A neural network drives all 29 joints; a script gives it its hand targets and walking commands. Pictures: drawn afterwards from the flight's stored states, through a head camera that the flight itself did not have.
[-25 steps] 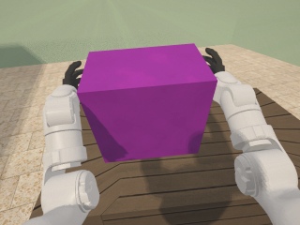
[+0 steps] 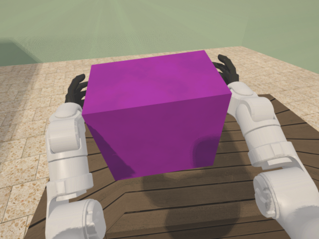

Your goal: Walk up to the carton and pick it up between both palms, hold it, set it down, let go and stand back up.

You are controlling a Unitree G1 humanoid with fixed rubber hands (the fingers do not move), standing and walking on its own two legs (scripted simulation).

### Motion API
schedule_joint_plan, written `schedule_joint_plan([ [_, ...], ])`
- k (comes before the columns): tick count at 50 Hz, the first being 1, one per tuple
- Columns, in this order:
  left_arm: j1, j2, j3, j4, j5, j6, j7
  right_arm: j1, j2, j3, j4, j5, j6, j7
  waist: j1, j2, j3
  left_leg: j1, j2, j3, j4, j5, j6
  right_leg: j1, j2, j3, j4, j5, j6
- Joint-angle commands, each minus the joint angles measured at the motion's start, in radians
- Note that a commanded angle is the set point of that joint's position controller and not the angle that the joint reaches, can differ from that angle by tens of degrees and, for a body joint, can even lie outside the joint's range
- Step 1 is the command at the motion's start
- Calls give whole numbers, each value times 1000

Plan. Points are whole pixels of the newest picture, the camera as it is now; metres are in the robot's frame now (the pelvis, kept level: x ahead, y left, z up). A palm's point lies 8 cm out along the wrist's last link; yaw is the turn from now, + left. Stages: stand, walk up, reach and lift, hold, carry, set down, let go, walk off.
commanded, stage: hold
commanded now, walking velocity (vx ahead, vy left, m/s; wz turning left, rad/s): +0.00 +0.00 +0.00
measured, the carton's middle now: (157, 119) +0.35 +0.00 +0.20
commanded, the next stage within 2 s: none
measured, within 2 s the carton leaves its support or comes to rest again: neither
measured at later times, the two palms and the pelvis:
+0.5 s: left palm (70, 100) +0.34 +0.19 +0.27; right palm (228, 86) +0.35 -0.17 +0.29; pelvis -0.02 -0.01 +0.00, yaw +0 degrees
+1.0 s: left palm (75, 106) +0.36 +0.19 +0.25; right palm (224, 90) +0.37 -0.17 +0.27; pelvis +0.00 +0.00 +0.00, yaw +0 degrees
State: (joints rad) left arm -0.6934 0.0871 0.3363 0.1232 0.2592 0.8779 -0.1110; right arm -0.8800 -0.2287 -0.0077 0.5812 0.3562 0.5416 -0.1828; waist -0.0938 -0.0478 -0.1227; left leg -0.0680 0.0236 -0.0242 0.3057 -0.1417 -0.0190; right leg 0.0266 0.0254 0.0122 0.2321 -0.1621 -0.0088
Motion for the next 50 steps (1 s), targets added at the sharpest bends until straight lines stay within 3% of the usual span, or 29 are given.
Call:
schedule_joint_plan([
  [1, -648, -372, -319, -102, -113, -34, -156, -647, 451, 223, -250, 93, 5, 183, 16, 93, -196, 108, -48, 55, -29, 238, -24, 5, 23, -9, -11, 205, 18],
  [2, -610, -406, -337, -110, -122, -28, -161, -631, 432, 221, -257, 113, 6, 184, 3, 98, -201, 103, -39, 52, -33, 256, -25, 12, 38, -13, 3, 201, 17],
  [3, -649, -383, -292, -62, -95, -24, -164, -676, 477, 232, -239, 105, 19, 185, 37, 66, -165, 94, -40, 57, -38, 231, -10, -1, 31, -7, -8, 203, 24],
  [4, -665, -382, -282, -35, -87, -19, -171, -671, 466, 216, -219, 75, 13, 187, 23, 50, -123, 77, -40, 55, -53, 165, 2, -29, 28, -13, -19, 140, 24],
  [5, -695, -388, -272, -21, -92, -30, -172, -725, 502, 209, -221, 59, 7, 193, 44, 50, -136, 61, -46, 67, -59, 125, 10, -39, 25, -10, -27, 87, 22],
  [6, -687, -396, -300, -52, -112, -32, -175, -703, 490, 211, -244, 69, 2, 196, 22, 29, -184, 84, -37, 54, -51, 176, 9, -11, 26, -13, -19, 166, 16],
  [7, -665, -378, -273, 5, -100, -35, -174, -710, 494, 214, -229, 63, 0, 199, 46, 24, -156, 69, -42, 65, -53, 139, 15, -26, 32, -11, -24, 131, 21],
  [8, -709, -406, -284, 15, -111, -39, -178, -725, 502, 214, -221, 72, -8, 198, 33, 44, -161, 56, -48, 64, -56, 111, 15, -35, 27, -8, -26, 130, 25],
  [11, -738, -396, -258, 37, -125, -62, -163, -779, 532, 218, -222, 66, -29, 212, 73, -1, -209, 57, -41, 61, -66, 77, 41, -65, 32, -22, -38, 68, 21],
  [13, -740, -404, -274, 100, -132, -69, -155, -784, 509, 198, -193, 58, -41, 214, 46, 17, -219, 49, -39, 53, -71, 10, 51, -69, 28, -21, -41, 25, 20],
  [14, -753, -416, -304, 90, -155, -76, -158, -723, 486, 154, -126, 29, -36, 210, -5, 19, -205, 50, -36, 47, -72, 10, 37, -73, 23, -25, -35, 41, 21],
  [15, -738, -399, -277, 97, -137, -77, -158, -740, 502, 194, -158, 41, -48, 210, 34, 17, -248, 55, -41, 54, -55, 30, 46, -47, 26, -14, -26, 59, 22],
  [16, -728, -395, -267, 93, -147, -78, -159, -735, 508, 212, -171, 45, -47, 207, 46, 0, -288, 76, -40, 54, -45, 73, 54, -22, 27, -9, -27, 99, 24],
  [17, -739, -383, -247, 139, -132, -78, -165, -741, 494, 190, -132, 31, -36, 207, 46, 1, -239, 56, -45, 57, -66, -6, 61, -80, 26, -10, -46, 2, 24],
  [18, -766, -400, -283, 129, -148, -89, -163, -749, 492, 166, -143, 17, -46, 205, -1, 17, -249, 67, -49, 54, -67, -23, 56, -94, 16, -13, -58, -5, 26],
  [19, -765, -384, -285, 134, -162, -85, -163, -776, 488, 151, -153, 12, -48, 211, 20, 31, -254, 36, -44, 44, -67, -19, 53, -86, 16, -6, -37, 6, 19],
  [22, -750, -390, -275, 154, -159, -82, -180, -782, 482, 154, -160, 18, -46, 194, 6, 27, -246, 38, -53, 49, -54, 35, 46, -51, 18, -3, -37, 73, 24],
  [23, -734, -417, -300, 169, -159, -83, -179, -738, 471, 153, -110, 17, -36, 190, -23, 17, -218, 41, -41, 49, -58, -7, 35, -52, 23, -5, -30, 47, 26],
  [26, -785, -418, -324, 123, -162, -95, -168, -793, 483, 165, -127, 38, -50, 203, -9, 87, -273, 44, -36, 40, -55, 6, 26, -60, 21, -6, -23, 27, 12],
  [28, -778, -421, -307, 128, -161, -93, -172, -808, 484, 178, -152, 50, -57, 195, 9, 63, -278, 44, -42, 41, -49, 60, 28, -34, 24, -9, -19, 70, 22],
  [30, -788, -419, -311, 75, -152, -101, -156, -783, 506, 204, -127, 74, -55, 193, 24, 111, -275, 64, -48, 41, -32, 123, 18, -43, 23, -13, -9, 118, 19],
  [34, -764, -428, -328, 30, -160, -100, -151, -776, 519, 219, -168, 91, -49, 189, 36, 102, -292, 93, -43, 41, -13, 213, 9, -24, 26, -12, 2, 203, 22],
  [36, -746, -433, -319, 71, -133, -89, -157, -692, 465, 174, -63, 78, -30, 192, -2, 134, -217, 93, -42, 45, -32, 162, -12, -31, 32, -16, -19, 143, 11],
  [37, -710, -435, -312, 59, -132, -82, -152, -720, 479, 207, -112, 100, -33, 189, 28, 99, -258, 87, -36, 36, -21, 194, -1, 14, 36, -6, -8, 168, 13],
  [41, -668, -432, -317, 16, -133, -59, -166, -695, 455, 217, -151, 121, -17, 190, 11, 71, -245, 113, -37, 31, -18, 269, -11, 16, 39, -9, -15, 236, 16],
  [42, -677, -408, -292, 41, -140, -60, -166, -709, 465, 201, -164, 108, -17, 189, 34, 62, -237, 104, -37, 39, -22, 237, -9, -5, 42, -13, -18, 206, 14],
  [45, -692, -445, -326, 13, -158, -59, -159, -726, 451, 185, -194, 104, -22, 193, -15, 60, -237, 115, -35, 44, -19, 255, -19, -3, 44, -14, -24, 221, 14],
  [46, -689, -401, -292, 17, -156, -61, -157, -733, 460, 195, -207, 113, -25, 195, 21, 39, -227, 95, -30, 38, -25, 243, -7, -1, 45, -12, -18, 212, 10],
  [50, -679, -443, -416, -157, -200, -76, -133, -713, 470, 245, -351, 142, -37, 186, -10, 81, -395, 199, -37, 36, 22, 400, -34, 47, 53, -26, 12, 364, 19],
])
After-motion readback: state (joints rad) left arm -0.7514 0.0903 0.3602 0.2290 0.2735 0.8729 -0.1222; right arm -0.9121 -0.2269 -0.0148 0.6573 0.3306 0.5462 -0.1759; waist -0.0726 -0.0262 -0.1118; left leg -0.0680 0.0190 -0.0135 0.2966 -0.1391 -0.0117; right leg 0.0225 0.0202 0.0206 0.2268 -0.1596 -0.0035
